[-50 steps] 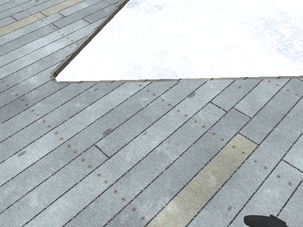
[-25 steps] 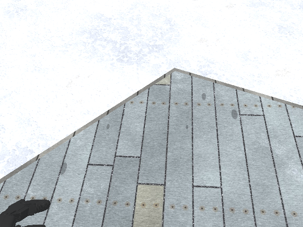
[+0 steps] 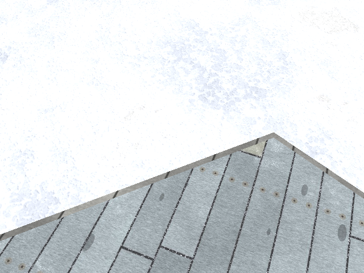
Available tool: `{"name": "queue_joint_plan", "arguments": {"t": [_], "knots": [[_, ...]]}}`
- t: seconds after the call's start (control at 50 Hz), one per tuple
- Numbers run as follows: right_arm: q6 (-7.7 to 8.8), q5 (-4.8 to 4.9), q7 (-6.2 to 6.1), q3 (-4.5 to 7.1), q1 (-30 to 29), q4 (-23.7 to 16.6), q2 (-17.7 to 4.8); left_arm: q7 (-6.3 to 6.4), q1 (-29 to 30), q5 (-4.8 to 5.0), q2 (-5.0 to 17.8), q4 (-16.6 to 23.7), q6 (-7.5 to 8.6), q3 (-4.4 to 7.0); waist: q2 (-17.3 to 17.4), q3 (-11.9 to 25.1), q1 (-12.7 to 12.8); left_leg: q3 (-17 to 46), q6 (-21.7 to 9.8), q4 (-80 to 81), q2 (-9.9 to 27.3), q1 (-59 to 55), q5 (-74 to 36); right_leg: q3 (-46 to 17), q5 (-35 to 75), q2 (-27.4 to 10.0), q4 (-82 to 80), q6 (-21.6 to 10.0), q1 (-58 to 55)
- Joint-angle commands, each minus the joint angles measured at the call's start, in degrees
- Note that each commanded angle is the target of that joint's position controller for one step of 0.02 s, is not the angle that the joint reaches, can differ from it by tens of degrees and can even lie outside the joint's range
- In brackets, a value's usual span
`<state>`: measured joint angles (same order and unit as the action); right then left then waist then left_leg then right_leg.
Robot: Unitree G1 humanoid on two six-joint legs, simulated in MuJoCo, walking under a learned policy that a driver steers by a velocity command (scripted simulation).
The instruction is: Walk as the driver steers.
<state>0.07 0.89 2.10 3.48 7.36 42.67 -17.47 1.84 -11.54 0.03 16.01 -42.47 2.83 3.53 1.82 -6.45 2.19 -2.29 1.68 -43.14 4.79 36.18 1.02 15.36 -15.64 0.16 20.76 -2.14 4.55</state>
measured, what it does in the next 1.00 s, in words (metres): walks ahead: left foot, then right foot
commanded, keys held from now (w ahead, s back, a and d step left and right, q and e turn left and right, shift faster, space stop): shift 1.00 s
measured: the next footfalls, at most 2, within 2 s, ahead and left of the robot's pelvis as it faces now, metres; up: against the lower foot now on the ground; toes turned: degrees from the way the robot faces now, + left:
left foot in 0.10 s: +0.21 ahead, +0.10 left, +0.00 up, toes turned +6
right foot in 0.52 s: +0.19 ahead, -0.14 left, +0.00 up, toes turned +10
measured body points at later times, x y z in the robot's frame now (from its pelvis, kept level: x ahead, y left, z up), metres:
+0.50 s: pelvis +0.12 +0.01 -0.01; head +0.15 +0.02 +0.44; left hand +0.20 +0.30 -0.13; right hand +0.32 -0.22 -0.11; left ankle +0.17 +0.10 -0.74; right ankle +0.15 -0.15 -0.73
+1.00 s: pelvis +0.17 -0.03 +0.00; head +0.18 -0.03 +0.45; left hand +0.21 +0.24 -0.14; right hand +0.32 -0.26 -0.13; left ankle +0.17 +0.10 -0.74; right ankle +0.15 -0.15 -0.74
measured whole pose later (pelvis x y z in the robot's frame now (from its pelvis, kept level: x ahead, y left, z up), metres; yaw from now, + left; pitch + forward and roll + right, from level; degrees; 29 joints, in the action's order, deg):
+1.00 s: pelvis +0.17 -0.03 +0.00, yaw +10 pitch -1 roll +0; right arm -1.2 -0.2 -1.6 2.9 7.4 53.3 -13.6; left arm 1.1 -10.0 -0.4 13.0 -55.6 1.3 0.9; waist 0.1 -1.9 0.1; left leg 3.9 0.0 -28.3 -1.9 14.7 12.6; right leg 0.0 -18.7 0.2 27.9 -0.3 8.2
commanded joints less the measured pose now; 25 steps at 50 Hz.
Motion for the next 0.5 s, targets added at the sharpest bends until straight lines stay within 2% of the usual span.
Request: {"name": "queue_joint_plan", "arguments": {"t": [0.02, 0.06, 0.08, 0.1, 0.12, 0.14, 0.16, 0.18, 0.2, 0.24, 0.28, 0.34, 0.44, 0.46, 0.5], "knots": [[-0.65, -0.42, 1.70, 1.77, 4.42, -3.26, -4.81, 0.59, 6.49, 1.49, 8.73, 4.70, -0.35, 2.43, -5.83, 8.04, -3.87, -0.93, -2.50, 3.26, -0.28, -10.67, 1.10, -3.16, 37.25, -16.68, 0.21, -6.73, -0.23], [-0.57, -0.77, 1.66, 2.88, 8.50, -3.17, -6.31, 0.59, 7.25, 2.67, 9.31, 4.35, -1.18, 2.80, -5.44, 8.51, -6.49, -3.15, -5.14, 6.61, -3.69, -15.54, 5.58, -2.79, 43.60, -16.31, 9.29, -4.91, 0.03], [-0.04, -0.95, 1.03, 3.96, 14.04, -1.78, -8.00, 0.44, 6.97, 2.80, 8.32, 4.03, -1.60, 2.55, -2.65, 10.64, -9.09, -3.63, -7.16, 12.14, -6.35, -22.51, 1.23, -1.89, 41.06, -13.35, 19.15, -2.69, 1.39], [0.49, -1.23, -0.41, 5.36, 15.10, -2.19, -13.29, 0.13, 3.55, 0.90, 7.23, 4.05, -1.62, 2.12, 9.05, 10.68, -8.57, 7.18, -9.84, 15.86, -0.58, -29.45, -31.08, -1.70, 18.68, -7.47, 34.39, 1.91, 9.42], [1.00, -2.80, -1.22, 5.07, 11.07, -4.60, -16.69, -0.20, -2.29, -1.75, 3.23, 4.77, -1.97, 0.82, 18.26, 15.77, -1.75, 30.57, -21.88, 15.01, 12.80, -39.72, -48.39, -7.09, -26.29, 3.95, 54.08, 6.25, 26.00], [1.90, -2.95, -0.23, 4.09, 10.23, -6.50, -14.17, -0.77, -1.53, -0.26, 6.75, 3.69, -2.23, 0.96, 10.29, 26.21, -4.56, 38.30, -25.69, 20.28, 15.88, -40.55, -36.06, -20.00, -26.07, 3.56, 58.76, 5.56, 26.04], [2.48, -1.89, 0.15, 3.37, 6.36, -7.34, -11.51, -0.90, 1.61, 1.44, 8.17, 3.97, -2.78, 1.47, 4.55, 22.09, -3.88, 33.29, -23.57, 21.70, 15.09, -37.95, -22.84, -20.59, -21.77, 1.17, 58.46, 4.39, 29.32], [2.42, -0.37, -0.04, 2.58, 4.20, -7.05, -8.60, -0.43, 4.43, 0.86, 7.72, 3.69, -3.21, 1.45, -0.57, 17.31, -3.48, 28.75, -19.81, 22.27, 12.51, -33.29, -12.35, -19.92, -17.46, -1.16, 54.55, 3.90, 30.61], [1.97, 0.18, -0.61, 1.73, 2.34, -6.80, -6.25, 0.20, 6.22, 0.11, 7.60, 3.28, -3.72, 1.59, -1.82, 14.25, -2.93, 25.14, -17.11, 23.08, 10.20, -28.28, -6.67, -19.95, -14.12, -2.78, 50.26, 3.79, 29.51], [1.45, -1.21, -1.57, 1.28, 1.38, -6.85, -5.84, 0.36, 5.30, 0.14, 7.21, 2.75, -4.57, 1.77, 2.39, 13.76, -1.41, 21.66, -15.14, 24.66, 7.37, -22.89, -5.54, -19.47, -10.06, -2.68, 46.02, 4.10, 23.58], [1.40, -1.91, -2.28, 1.30, 1.67, -6.68, -6.08, 0.49, 3.95, 0.31, 5.40, 1.51, -4.60, 1.30, 3.00, 14.77, -1.33, 18.43, -14.91, 24.69, 6.20, -23.28, -8.63, -18.90, -9.08, -2.46, 40.35, 4.93, 21.46], [0.83, -1.88, -3.07, 1.33, 1.56, -5.99, -6.21, 0.88, 5.12, 0.26, 4.04, 0.58, -4.72, 0.68, 3.28, 15.17, -2.44, 16.84, -14.79, 24.95, 5.66, -23.78, -3.55, -18.68, -7.45, -3.04, 32.17, 6.03, 19.43], [-0.14, -2.10, -2.96, 0.76, 0.50, -4.50, -5.11, 0.81, 5.45, 0.48, 4.63, -1.07, -4.46, 0.71, 5.77, 11.80, -3.85, 18.34, -14.24, 26.50, 5.21, -21.11, 12.86, -17.63, -5.88, -2.92, 21.81, 5.96, 15.27], [-0.29, -1.99, -2.91, 0.55, 0.36, -4.08, -4.63, 0.65, 4.95, 0.45, 4.41, -1.54, -4.21, 0.64, 5.70, 11.38, -3.71, 18.68, -13.89, 26.04, 5.11, -21.17, 13.93, -17.29, -5.21, -2.72, 18.76, 5.64, 14.10], [-0.62, -1.37, -2.94, 0.01, -0.46, -3.26, -3.43, 0.03, 1.82, 0.12, 3.38, -3.40, -3.59, 0.38, 5.01, 10.89, -1.72, 17.70, -11.75, 24.18, 3.64, -19.73, 15.59, -15.46, 1.71, -1.73, 7.45, 4.16, 8.35]]}}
